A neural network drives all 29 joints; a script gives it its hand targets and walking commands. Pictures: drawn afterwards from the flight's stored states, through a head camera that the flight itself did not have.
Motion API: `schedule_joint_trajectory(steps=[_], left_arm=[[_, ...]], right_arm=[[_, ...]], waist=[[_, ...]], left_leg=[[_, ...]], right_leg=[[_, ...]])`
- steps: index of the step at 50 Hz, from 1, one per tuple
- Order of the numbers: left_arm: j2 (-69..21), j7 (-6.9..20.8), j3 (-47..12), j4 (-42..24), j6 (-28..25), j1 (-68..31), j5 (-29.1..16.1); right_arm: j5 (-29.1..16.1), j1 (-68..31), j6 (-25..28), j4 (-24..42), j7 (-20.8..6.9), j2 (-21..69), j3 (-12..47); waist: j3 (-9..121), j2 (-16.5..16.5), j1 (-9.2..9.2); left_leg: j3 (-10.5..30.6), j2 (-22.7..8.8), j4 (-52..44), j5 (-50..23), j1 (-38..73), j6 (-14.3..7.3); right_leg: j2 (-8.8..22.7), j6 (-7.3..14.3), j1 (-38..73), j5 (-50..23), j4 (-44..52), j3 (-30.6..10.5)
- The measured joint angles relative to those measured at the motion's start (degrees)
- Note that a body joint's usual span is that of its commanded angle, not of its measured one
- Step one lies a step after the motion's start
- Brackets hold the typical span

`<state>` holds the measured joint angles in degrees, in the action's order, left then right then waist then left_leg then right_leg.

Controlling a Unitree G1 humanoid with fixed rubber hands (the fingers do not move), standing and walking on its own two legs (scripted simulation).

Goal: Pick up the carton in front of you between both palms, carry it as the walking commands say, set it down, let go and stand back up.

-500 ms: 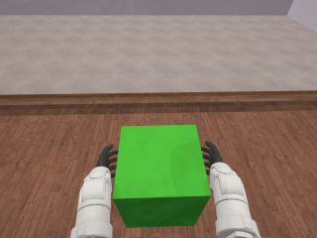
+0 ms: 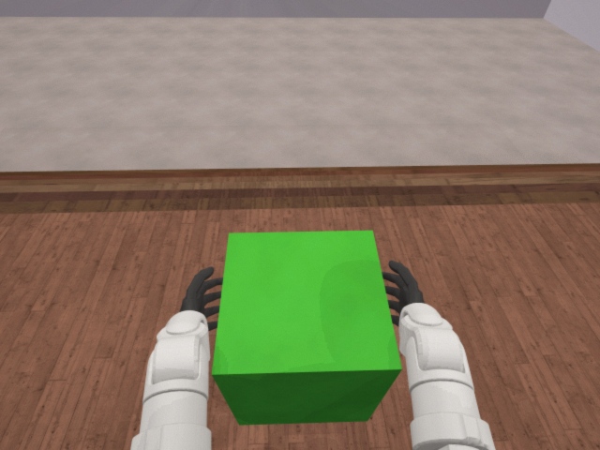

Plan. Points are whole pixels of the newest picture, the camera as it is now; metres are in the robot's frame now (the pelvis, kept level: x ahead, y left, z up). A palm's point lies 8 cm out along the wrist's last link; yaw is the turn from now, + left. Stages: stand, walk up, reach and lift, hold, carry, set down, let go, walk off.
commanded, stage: reach and lift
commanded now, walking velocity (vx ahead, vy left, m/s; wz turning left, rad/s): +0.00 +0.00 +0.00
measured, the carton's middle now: (302, 333) +0.31 +0.00 -0.04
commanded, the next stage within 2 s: hold in 0.38 s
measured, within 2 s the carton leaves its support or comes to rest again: neither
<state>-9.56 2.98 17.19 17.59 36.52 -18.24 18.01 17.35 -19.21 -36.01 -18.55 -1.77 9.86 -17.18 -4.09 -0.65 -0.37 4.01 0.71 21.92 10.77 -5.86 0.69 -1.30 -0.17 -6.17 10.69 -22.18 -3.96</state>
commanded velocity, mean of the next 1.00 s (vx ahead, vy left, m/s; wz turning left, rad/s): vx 0.00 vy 0.00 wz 0.00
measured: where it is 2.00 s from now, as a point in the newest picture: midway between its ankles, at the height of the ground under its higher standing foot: outside the picture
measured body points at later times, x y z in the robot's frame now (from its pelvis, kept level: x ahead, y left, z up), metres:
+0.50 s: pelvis +0.01 +0.00 +0.00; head -0.01 +0.00 +0.45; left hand +0.31 +0.15 +0.04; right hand +0.31 -0.15 +0.04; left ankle +0.02 +0.13 -0.74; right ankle +0.02 -0.12 -0.74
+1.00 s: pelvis +0.00 +0.00 +0.00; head -0.03 +0.00 +0.45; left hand +0.30 +0.15 +0.04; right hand +0.30 -0.15 +0.04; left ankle +0.02 +0.13 -0.74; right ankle +0.02 -0.12 -0.74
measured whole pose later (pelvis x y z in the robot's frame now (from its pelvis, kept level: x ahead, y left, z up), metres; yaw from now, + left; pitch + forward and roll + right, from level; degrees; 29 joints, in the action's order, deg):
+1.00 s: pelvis +0.00 +0.00 +0.00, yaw +0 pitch -9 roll +0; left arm -9.0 1.8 13.9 11.5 43.6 -16.3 15.5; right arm 15.5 -17.2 -43.4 -11.9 -1.2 9.3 -14.3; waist -4.7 -0.3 0.3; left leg 4.4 0.7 20.2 10.0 -1.7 0.8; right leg -1.3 -0.1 -2.0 10.1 -20.6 -3.7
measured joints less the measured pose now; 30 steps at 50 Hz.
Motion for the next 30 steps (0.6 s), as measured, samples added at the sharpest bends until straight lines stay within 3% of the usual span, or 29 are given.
schedule_joint_trajectory(steps=[30], left_arm=[[1.3,-1.5,-6.1,-8.9,7.3,5.4,-3.1]], right_arm=[[-2.6,5.2,-7.4,8.9,0.8,-1.4,5.8]], waist=[[0.8,0.4,0.58]], left_leg=[[0.1,-0.1,-3.8,-1.0,5.0,0.0]], right_leg=[[0.1,0.1,5.0,-0.9,3.7,0.0]])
